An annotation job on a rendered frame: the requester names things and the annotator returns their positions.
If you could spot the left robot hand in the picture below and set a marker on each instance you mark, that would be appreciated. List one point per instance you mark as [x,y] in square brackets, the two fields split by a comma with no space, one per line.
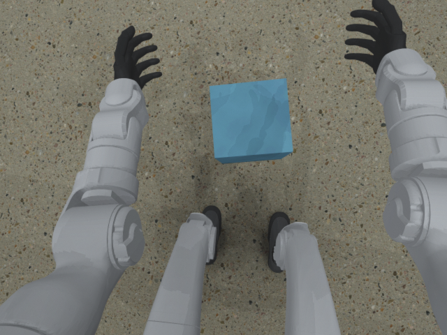
[125,65]

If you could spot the robot left upper arm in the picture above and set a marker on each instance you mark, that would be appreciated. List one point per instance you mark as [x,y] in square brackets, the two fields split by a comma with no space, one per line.
[93,246]

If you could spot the right robot hand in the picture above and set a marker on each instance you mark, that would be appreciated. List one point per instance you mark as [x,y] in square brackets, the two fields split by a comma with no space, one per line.
[388,34]

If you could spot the left robot thigh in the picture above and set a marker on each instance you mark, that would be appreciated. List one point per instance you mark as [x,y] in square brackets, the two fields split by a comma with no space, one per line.
[177,306]

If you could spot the robot right forearm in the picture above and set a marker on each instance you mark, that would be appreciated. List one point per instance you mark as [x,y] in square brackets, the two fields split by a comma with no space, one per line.
[415,111]

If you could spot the left robot shin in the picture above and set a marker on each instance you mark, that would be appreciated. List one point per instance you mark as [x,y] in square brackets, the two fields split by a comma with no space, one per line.
[196,216]

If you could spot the carton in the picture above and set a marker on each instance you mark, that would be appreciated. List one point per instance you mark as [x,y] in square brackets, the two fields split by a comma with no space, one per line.
[251,121]

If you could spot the robot right upper arm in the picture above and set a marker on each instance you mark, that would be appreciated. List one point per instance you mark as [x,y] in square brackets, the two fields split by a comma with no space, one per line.
[416,216]

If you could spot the robot left forearm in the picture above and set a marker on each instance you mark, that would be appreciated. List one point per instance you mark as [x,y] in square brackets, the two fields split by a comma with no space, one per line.
[113,151]

